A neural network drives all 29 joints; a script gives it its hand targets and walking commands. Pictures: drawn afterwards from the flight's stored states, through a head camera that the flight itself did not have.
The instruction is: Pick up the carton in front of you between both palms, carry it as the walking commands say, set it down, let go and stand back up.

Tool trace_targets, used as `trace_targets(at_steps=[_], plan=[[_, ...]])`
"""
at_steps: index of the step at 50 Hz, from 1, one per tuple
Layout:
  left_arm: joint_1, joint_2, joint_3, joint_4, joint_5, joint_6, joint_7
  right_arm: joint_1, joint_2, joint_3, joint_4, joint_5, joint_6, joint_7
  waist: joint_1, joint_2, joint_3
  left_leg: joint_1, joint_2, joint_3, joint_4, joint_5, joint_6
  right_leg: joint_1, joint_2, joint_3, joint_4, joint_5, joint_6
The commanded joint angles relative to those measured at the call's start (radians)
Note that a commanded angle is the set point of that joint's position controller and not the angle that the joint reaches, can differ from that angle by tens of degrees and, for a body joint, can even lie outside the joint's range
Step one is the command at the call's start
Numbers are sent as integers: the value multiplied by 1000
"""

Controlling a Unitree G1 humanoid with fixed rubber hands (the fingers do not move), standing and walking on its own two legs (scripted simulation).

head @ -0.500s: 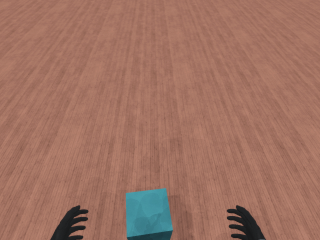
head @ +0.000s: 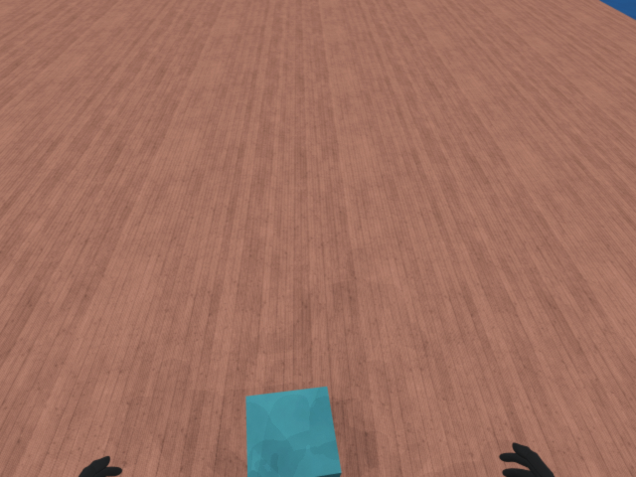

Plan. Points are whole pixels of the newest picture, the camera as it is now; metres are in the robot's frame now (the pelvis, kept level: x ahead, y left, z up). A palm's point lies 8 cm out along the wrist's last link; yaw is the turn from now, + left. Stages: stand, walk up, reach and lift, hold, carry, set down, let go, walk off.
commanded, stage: stand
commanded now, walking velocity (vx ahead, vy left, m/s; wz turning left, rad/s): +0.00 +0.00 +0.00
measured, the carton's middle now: (290, 448) +0.36 +0.03 -0.65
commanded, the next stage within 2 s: none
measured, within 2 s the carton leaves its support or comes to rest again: neither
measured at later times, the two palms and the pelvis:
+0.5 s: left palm out of the picture +0.10 +0.30 -0.10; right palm out of the picture +0.11 -0.30 -0.08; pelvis -0.01 +0.00 +0.01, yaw +0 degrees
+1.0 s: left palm out of the picture +0.07 +0.31 -0.10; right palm out of the picture +0.08 -0.31 -0.09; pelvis -0.02 +0.00 +0.01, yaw +0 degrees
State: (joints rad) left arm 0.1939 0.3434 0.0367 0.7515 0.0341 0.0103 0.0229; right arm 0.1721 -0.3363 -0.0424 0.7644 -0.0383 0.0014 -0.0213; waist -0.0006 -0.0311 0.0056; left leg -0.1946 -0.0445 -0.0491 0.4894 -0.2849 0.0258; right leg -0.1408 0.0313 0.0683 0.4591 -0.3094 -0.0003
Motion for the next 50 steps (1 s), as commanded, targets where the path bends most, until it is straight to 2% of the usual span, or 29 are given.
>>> trace_targets(at_steps=[1, 11, 35, 50], plan=[[-30, 138, 28, -40, -1, -18, 5, -30, -158, -33, -39, 2, -15, -6, -1, 43, -58, 53, 119, -95, -63, 352, -6, 4, -92, 59, -43, 299, -1], [-47, 152, 17, 28, -5, -22, 8, -51, -171, -21, 24, 9, -17, -8, 2, 30, -49, 81, 124, -96, -87, 374, -4, 20, -101, 65, -66, 316, -2], [-67, 183, 6, 146, -10, -31, 0, -83, -201, -7, 149, 17, -24, 0, 1, 30, -7, 80, 134, -110, -173, 232, 1, 19, -118, 87, -151, 216, -11], [-69, 196, 3, 190, -13, -32, -3, -92, -213, 3, 196, 22, -25, 2, 0, 30, -1, 79, 138, -115, -187, 211, 5, 22, -122, 90, -168, 200, -16]])
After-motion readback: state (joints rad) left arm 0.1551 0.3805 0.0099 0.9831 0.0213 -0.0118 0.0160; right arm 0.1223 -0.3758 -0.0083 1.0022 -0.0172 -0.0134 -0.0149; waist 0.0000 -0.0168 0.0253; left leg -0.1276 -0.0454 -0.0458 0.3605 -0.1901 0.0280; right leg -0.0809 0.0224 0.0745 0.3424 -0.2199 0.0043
